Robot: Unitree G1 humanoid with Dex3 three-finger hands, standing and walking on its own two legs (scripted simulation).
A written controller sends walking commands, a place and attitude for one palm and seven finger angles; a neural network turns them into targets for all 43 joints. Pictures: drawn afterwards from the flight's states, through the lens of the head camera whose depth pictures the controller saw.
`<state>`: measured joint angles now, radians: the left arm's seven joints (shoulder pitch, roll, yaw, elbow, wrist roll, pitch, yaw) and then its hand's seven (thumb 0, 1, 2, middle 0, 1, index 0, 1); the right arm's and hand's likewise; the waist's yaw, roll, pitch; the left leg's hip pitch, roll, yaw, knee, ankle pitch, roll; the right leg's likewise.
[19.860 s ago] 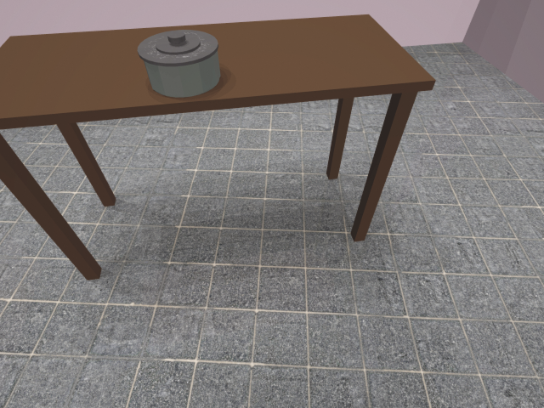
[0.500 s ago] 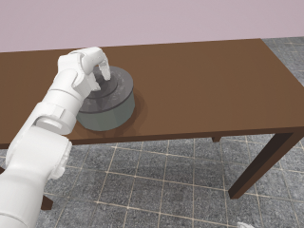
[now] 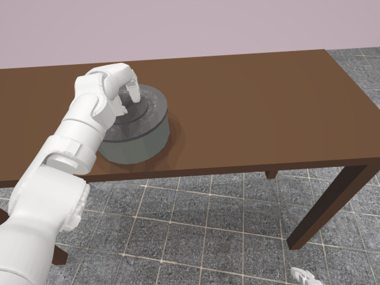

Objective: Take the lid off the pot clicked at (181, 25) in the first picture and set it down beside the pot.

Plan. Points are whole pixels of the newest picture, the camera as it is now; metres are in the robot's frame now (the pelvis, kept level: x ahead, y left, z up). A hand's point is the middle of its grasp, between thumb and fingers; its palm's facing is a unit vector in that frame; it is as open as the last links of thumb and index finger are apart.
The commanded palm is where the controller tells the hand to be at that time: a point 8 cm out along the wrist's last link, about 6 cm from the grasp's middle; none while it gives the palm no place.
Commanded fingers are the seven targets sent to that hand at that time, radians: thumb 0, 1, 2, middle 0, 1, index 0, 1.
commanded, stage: close the fingers and squeeze the knob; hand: left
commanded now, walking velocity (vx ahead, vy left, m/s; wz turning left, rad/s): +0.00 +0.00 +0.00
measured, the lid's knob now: (122, 101) +0.48 +0.16 +0.15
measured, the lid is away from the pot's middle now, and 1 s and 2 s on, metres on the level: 0.00 0.01 0.02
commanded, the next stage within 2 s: lift the lid straight up in 0.02 s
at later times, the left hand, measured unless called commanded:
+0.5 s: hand (116, 104) +0.44 +0.15 +0.17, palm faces -0.35 -0.14 -0.93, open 7.0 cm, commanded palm +0.43 +0.17 +0.25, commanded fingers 0.00 0.67 1.02 -0.77 -1.14 -0.86 -1.09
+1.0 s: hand (107, 91) +0.44 +0.16 +0.21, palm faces -0.33 -0.12 -0.94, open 7.0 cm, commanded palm +0.43 +0.17 +0.29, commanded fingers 0.00 0.67 1.02 -0.77 -1.14 -0.86 -1.09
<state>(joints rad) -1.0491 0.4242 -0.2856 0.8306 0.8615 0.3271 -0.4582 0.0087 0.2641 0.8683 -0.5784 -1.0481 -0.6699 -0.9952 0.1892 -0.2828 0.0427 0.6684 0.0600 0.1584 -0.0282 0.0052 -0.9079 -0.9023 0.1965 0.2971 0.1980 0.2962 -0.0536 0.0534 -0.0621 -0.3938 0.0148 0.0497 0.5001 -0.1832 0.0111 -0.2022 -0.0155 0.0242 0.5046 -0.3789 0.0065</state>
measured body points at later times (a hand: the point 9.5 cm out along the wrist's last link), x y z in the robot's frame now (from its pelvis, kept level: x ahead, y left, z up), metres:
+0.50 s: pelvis +0.00 +0.00 +0.00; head +0.01 -0.03 +0.45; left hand +0.46 +0.16 +0.22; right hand +0.13 -0.26 -0.12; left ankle +0.04 +0.12 -0.73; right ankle -0.08 -0.13 -0.73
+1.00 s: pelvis -0.01 +0.00 +0.00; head +0.00 -0.03 +0.45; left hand +0.45 +0.16 +0.26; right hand +0.13 -0.26 -0.12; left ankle +0.04 +0.12 -0.73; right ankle -0.08 -0.13 -0.73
